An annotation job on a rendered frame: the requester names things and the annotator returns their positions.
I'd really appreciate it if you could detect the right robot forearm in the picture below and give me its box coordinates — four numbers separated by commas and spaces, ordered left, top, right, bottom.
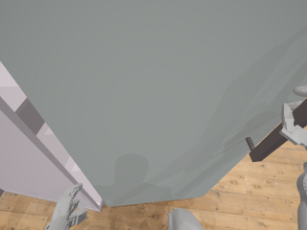
296, 161, 307, 230

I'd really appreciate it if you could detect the robot right hand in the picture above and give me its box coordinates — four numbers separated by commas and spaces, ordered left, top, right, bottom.
279, 85, 307, 150

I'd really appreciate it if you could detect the robot left hand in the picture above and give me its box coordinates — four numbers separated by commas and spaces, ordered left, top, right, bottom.
51, 183, 87, 228

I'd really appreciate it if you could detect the fridge door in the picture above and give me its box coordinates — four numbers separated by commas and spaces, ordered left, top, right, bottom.
0, 0, 307, 207

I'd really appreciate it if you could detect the left robot forearm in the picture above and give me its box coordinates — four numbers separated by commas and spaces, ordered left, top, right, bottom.
45, 218, 70, 230

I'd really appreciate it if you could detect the right robot thigh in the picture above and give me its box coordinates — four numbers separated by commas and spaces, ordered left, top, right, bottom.
167, 209, 204, 230

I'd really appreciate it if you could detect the handle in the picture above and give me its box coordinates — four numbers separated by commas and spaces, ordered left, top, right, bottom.
246, 99, 307, 162

